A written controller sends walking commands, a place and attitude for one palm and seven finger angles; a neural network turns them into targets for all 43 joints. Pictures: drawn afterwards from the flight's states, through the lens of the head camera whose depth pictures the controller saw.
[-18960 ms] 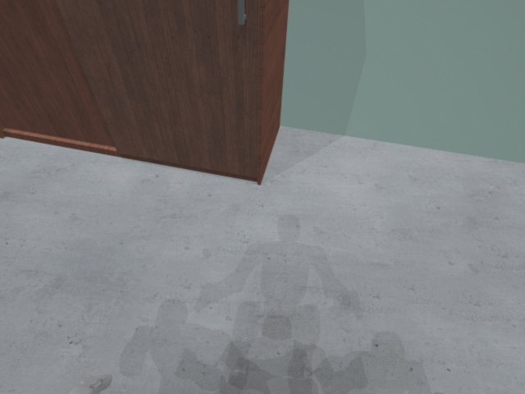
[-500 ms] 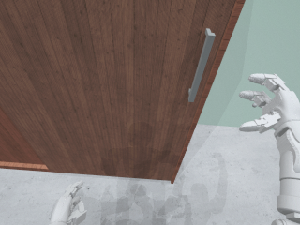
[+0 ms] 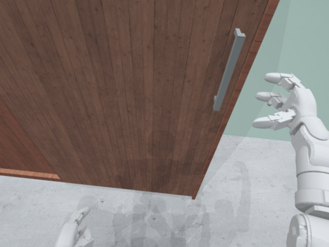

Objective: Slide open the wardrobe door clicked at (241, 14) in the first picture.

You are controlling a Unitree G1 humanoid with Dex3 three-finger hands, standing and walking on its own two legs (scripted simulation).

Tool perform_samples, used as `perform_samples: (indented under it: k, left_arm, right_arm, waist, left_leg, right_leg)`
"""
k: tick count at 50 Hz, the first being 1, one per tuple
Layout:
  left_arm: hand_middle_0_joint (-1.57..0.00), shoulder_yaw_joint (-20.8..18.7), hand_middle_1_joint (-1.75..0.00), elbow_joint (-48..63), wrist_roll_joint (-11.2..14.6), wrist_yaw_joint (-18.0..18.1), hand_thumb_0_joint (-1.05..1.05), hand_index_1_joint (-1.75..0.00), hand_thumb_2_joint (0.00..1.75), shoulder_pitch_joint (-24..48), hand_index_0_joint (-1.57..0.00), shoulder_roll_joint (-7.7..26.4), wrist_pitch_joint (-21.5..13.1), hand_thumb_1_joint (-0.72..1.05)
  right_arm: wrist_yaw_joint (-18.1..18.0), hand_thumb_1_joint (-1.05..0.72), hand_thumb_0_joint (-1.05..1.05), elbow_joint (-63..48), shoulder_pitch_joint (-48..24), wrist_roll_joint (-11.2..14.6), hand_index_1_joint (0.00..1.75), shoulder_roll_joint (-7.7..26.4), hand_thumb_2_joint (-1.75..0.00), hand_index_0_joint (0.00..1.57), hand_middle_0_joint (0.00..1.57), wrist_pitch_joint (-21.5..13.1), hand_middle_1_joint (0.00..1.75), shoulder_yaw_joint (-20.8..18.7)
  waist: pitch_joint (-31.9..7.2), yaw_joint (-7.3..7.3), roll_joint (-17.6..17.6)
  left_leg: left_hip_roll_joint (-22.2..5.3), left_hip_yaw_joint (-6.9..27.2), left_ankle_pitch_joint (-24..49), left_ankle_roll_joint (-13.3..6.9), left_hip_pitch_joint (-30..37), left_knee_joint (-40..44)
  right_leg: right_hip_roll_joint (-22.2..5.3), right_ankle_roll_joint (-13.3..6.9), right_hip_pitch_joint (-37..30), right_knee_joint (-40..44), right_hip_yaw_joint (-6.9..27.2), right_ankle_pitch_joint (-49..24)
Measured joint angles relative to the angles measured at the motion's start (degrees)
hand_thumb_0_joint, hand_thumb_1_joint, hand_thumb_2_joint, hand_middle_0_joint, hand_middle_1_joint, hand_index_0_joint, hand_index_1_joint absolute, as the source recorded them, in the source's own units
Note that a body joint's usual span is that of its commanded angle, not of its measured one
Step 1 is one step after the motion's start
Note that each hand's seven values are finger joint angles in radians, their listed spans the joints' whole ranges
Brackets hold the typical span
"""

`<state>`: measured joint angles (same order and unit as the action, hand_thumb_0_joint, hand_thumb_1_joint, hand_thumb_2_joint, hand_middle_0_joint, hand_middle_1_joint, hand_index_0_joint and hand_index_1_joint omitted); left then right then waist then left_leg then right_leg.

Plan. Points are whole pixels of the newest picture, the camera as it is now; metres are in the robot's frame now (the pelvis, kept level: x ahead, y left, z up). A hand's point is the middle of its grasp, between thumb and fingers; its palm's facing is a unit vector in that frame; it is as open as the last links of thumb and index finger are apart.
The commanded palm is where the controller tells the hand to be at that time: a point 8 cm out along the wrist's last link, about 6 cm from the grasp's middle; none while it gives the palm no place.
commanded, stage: move the hooked fingers beside the handle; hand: right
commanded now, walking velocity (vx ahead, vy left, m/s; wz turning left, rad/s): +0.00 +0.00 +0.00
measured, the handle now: (225, 73) +0.53 -0.13 +0.17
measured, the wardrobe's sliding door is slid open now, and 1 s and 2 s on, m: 0.00 0.00 0.00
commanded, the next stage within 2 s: none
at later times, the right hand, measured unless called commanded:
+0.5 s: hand (248, 85) +0.46 -0.17 +0.18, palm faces +0.06 +1.00 +0.01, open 14.0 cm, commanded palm +0.43 -0.23 +0.18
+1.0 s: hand (254, 90) +0.45 -0.19 +0.18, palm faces +0.04 +1.00 +0.00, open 14.0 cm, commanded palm +0.43 -0.23 +0.18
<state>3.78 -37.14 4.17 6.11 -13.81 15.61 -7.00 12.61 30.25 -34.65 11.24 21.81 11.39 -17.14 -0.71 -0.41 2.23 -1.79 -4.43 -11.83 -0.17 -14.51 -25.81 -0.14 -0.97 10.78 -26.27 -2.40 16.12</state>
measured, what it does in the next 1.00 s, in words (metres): stands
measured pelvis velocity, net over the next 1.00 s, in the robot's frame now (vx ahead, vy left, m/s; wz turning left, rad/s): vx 0.00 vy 0.00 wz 0.01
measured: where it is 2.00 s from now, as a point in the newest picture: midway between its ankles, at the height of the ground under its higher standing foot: outside the picture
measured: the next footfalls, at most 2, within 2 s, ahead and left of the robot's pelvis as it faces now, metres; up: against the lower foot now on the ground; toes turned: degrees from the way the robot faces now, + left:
none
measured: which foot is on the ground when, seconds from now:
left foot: down 0.00-1.00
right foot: down 0.00-1.00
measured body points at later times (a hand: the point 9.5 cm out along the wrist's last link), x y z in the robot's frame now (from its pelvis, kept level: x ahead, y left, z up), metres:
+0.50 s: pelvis +0.00 +0.00 +0.00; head +0.02 +0.01 +0.45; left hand +0.07 +0.26 -0.12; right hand +0.45 -0.23 +0.18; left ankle +0.02 +0.12 -0.74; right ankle -0.02 -0.11 -0.74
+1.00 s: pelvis +0.00 +0.00 +0.00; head +0.02 +0.01 +0.45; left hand +0.10 +0.26 -0.11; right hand +0.44 -0.24 +0.18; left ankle +0.02 +0.12 -0.74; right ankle -0.02 -0.11 -0.74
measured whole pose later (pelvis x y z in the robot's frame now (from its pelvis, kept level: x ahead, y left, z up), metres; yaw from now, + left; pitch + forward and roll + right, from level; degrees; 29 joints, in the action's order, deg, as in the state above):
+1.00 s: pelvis +0.00 +0.00 +0.00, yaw +1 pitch +4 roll +0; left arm 2.0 -37.5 3.1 4.5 -17.9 16.7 -6.8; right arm 11.2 48.1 -46.5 9.4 22.1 -1.2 -17.3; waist -1.5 1.6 1.9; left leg -1.4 -3.7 -11.6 -0.2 -19.9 -27.4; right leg -0.6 -1.1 16.3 -28.9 -3.0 16.8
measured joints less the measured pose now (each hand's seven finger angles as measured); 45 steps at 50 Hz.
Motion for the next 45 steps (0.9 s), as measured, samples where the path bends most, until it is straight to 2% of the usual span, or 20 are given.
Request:
perform_samples:
  k: [7,14,22,28,33,36,40,45]
  left_arm:
    - [-0.20,-0.2,-0.30,-0.9,-0.4,-0.2,0.01,-0.30,0.90,-1.1,-0.20,0.0,-0.3,0.90]
    - [-0.20,-0.6,-0.30,-1.0,-0.8,-1.0,0.01,-0.30,0.90,-3.0,-0.20,0.0,0.4,0.90]
    - [-0.20,-1.4,-0.30,-2.3,-1.1,-1.6,0.01,-0.30,0.90,-5.9,-0.20,0.4,0.8,0.90]
    - [-0.20,-1.7,-0.30,-1.6,-1.3,-2.1,0.01,-0.30,0.90,-6.6,-0.20,0.6,1.4,0.90]
    - [-0.20,-2.1,-0.30,-0.9,-1.3,-2.2,0.01,-0.30,0.90,-7.0,-0.20,0.6,1.5,0.90]
    - [-0.20,-1.9,-0.30,-1.1,-1.1,-2.0,0.01,-0.30,0.90,-6.7,-0.20,0.6,1.4,0.90]
    - [-0.20,-1.8,-0.30,-0.8,-0.8,-1.7,0.01,-0.30,0.90,-5.8,-0.20,0.7,1.4,0.90]
    - [-0.20,-1.8,-0.30,-0.2,-0.7,-1.5,0.01,-0.30,0.90,-4.5,-0.20,1.1,0.9,0.90]
  right_arm:
    - [-1.8,0.50,-0.01,5.2,-5.1,-0.5,1.20,-1.3,-0.30,0.30,0.30,-4.3,1.20,0.6]
    - [-3.5,0.50,-0.01,14.6,-10.6,-3.1,1.20,0.7,-0.30,0.30,0.30,-6.0,1.20,-0.3]
    - [-3.2,0.50,-0.01,17.8,-12.7,-2.8,1.20,-0.4,-0.30,0.30,0.30,-10.2,1.20,-1.2]
    - [-3.7,0.50,-0.01,20.7,-12.5,-4.4,1.20,1.0,-0.30,0.30,0.30,-10.9,1.20,-3.0]
    - [-3.0,0.50,-0.01,17.1,-9.2,-3.7,1.20,1.1,-0.30,0.30,0.30,-12.4,1.20,-4.2]
    - [-2.0,0.50,-0.01,16.8,-9.0,-3.0,1.20,1.4,-0.30,0.30,0.30,-12.6,1.20,-4.2]
    - [-1.1,0.50,-0.01,18.3,-10.0,-2.9,1.20,2.5,-0.30,0.30,0.30,-11.2,1.20,-3.4]
    - [-0.8,0.50,-0.01,20.4,-11.7,-2.8,1.20,2.8,-0.30,0.30,0.30,-10.5,1.20,-1.3]
  waist:
    - [0.0,0.89,-0.3]
    - [-0.3,2.49,-0.5]
    - [-0.6,2.84,-0.3]
    - [-1.0,3.69,-0.3]
    - [-0.8,3.24,-0.2]
    - [-0.9,2.89,-0.5]
    - [-1.1,2.74,-0.7]
    - [-0.7,2.53,-0.6]
  left_leg:
    - [0.0,0.3,0.4,0.1,-1.1,0.1]
    - [0.2,0.9,0.6,0.0,-3.1,-0.3]
    - [0.5,1.3,0.4,0.0,-4.1,-0.6]
    - [0.8,2.0,0.3,-0.1,-5.2,-1.1]
    - [1.1,2.4,0.4,-0.2,-4.9,-1.0]
    - [1.2,2.1,0.3,-0.3,-4.5,-0.9]
    - [1.0,1.5,0.3,-0.3,-4.5,-1.0]
    - [0.6,0.8,0.2,-0.2,-5.2,-1.5]
  right_leg:
    - [0.0,-0.1,1.0,0.1,-0.3,-0.3]
    - [-0.2,0.0,2.6,-0.2,-0.9,-0.3]
    - [-0.4,0.0,3.5,-0.6,-1.3,0.1]
    - [-0.7,0.0,4.2,-0.8,-1.9,0.3]
    - [-1.0,0.1,3.8,-0.8,-2.4,0.4]
    - [-1.0,0.2,3.6,-1.0,-2.0,0.6]
    - [-1.0,0.2,3.9,-1.4,-1.5,0.6]
    - [-0.7,0.1,5.3,-2.3,-0.7,0.6]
